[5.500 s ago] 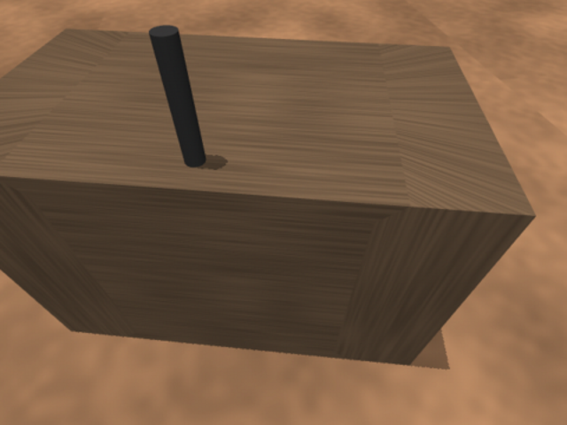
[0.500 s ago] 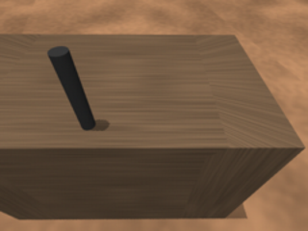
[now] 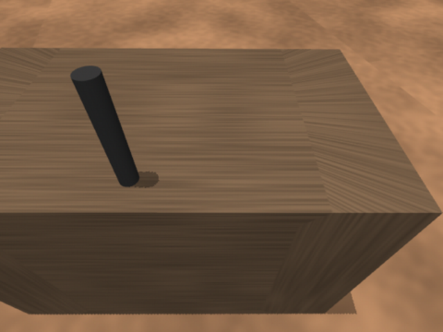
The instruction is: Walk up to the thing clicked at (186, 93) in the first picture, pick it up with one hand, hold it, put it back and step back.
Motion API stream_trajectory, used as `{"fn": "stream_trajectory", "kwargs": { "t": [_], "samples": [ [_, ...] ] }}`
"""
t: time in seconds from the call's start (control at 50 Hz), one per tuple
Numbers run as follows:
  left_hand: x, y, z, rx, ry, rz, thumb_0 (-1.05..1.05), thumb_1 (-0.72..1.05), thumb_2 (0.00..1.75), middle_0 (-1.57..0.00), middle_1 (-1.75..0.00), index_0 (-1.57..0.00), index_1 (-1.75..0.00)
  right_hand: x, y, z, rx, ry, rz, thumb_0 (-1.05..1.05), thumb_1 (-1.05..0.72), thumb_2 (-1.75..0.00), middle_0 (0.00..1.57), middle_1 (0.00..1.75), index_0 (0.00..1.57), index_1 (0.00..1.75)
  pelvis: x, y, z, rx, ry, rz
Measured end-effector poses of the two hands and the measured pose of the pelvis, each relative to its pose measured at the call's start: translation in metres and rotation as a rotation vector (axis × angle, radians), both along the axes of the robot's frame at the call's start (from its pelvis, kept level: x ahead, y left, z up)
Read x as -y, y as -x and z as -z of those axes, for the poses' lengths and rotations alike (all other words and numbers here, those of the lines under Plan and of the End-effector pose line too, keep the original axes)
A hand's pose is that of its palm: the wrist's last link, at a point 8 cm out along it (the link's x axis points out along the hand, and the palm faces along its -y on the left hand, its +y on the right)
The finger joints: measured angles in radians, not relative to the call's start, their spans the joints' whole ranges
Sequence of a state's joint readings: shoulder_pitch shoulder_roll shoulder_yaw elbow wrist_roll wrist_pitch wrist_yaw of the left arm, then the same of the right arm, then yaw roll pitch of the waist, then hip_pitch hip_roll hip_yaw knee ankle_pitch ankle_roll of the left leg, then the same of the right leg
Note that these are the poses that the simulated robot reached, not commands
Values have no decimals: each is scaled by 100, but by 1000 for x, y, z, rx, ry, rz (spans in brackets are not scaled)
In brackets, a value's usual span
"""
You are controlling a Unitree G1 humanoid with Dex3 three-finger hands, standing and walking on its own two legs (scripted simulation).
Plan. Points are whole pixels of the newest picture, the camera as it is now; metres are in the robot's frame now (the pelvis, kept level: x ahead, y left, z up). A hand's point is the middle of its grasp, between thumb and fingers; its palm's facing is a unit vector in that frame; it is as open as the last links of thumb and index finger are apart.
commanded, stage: stand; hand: left
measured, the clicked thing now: (111, 136) +0.42 +0.21 +0.14
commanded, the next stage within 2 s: rise first in 0.08 s
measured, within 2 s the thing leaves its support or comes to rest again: neither
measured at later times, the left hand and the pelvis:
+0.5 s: hand (93, 319) +0.18 +0.25 -0.10, palm faces +0.20 -0.92 -0.33, open 12.8 cm; pelvis +0.00 +0.00 -0.01, yaw +0 degrees
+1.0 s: hand (59, 282) +0.20 +0.26 +0.04, palm faces +0.29 -0.88 -0.37, open 17.5 cm; pelvis +0.01 +0.01 +0.00, yaw +1 degrees
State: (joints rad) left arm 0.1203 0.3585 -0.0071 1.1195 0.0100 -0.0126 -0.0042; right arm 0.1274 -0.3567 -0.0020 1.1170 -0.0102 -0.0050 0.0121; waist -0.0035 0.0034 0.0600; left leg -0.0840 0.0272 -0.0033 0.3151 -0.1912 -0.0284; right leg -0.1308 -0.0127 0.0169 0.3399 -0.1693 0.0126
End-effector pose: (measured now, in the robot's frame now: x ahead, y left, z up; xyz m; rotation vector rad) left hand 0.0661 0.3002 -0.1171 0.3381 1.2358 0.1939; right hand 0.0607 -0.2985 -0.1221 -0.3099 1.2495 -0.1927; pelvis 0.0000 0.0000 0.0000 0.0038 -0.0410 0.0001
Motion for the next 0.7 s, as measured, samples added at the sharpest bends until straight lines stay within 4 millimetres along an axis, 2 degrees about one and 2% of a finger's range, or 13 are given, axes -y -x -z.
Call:
{"fn": "stream_trajectory", "kwargs": {
  "t": [0.2, 0.24, 0.28, 0.36, 0.42, 0.54, 0.64, 0.7],
  "samples": [
    [0, -1, 0, -3, -3, -1, 1, 90, 90, -20, -30, -20, -30, 0, -4, 0, 3, -1, 1, 0, -90, -90, 20, 30, 20, 29, 0, -2, 0, 1, 0, 1],
    [4, -10, -1, 55, 5, -19, 1, 88, 88, -18, -27, -18, -28, -3, -14, -1, 74, -7, 20, 0, -88, -88, 18, 28, 19, 27, 0, 1, 2, -14, 0, -4],
    [10, -29, -4, 161, 18, -28, 1, 83, 83, -16, -24, -15, -24, -9, -33, -3, 178, -17, 24, 1, -84, -83, 15, 24, 16, 23, 0, 6, 5, -22, -1, -4],
    [13, -65, -11, 312, 17, -59, 1, 66, 66, -12, -16, -11, -17, -16, -69, -8, 306, -12, 47, 1, -66, -66, 11, 16, 11, 15, -1, 13, 9, -61, 0, -2],
    [11, -82, -24, 407, 6, -65, 1, 50, 50, -10, -12, -10, -13, -19, -86, -15, 376, -11, 55, 0, -49, -50, 8, 12, 9, 11, -2, 10, 9, -79, 1, -5],
    [0, -83, -51, 508, -33, -75, 1, 16, 26, -8, -8, -8, -7, -26, -88, -25, 414, -15, 55, 0, -15, -27, 6, 7, 7, 7, -5, -2, 7, -77, 1, -8],
    [-5, -83, -71, 580, -66, -68, 0, -13, 14, -6, -6, -7, -6, -41, -92, -29, 446, -35, 28, 0, 11, -15, 5, 6, 6, 5, -8, -8, 6, -56, 2, -9],
    [-5, -89, -89, 662, -82, -55, 0, -28, 9, -6, -5, -6, -5, -49, -100, -36, 497, -46, 5, 0, 24, -11, 5, 6, 6, 5, -9, -10, 6, -42, 3, -11]
  ]
}}
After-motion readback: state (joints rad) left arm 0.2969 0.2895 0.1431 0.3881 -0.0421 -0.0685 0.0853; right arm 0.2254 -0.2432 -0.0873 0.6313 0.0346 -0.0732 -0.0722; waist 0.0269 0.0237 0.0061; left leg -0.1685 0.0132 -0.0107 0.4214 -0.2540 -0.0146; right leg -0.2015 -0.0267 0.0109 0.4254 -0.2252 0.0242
